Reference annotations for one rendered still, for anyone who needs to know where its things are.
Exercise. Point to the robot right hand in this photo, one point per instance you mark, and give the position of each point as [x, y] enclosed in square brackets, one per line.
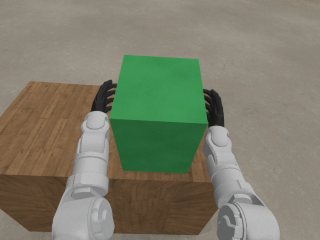
[215, 114]

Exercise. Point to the pedestal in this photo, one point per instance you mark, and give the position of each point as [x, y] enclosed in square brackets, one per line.
[39, 133]

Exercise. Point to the robot left hand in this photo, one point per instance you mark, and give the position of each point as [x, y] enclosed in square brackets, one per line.
[100, 101]

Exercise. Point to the right robot forearm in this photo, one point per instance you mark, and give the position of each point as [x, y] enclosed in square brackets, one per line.
[225, 174]

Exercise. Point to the right robot upper arm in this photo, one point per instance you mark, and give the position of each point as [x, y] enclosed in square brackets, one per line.
[243, 221]

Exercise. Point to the carton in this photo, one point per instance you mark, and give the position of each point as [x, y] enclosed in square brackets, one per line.
[158, 115]

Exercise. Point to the left robot upper arm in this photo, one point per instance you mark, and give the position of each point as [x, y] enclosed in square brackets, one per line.
[84, 219]

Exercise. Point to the left robot forearm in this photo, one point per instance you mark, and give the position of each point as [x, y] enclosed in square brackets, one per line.
[89, 174]

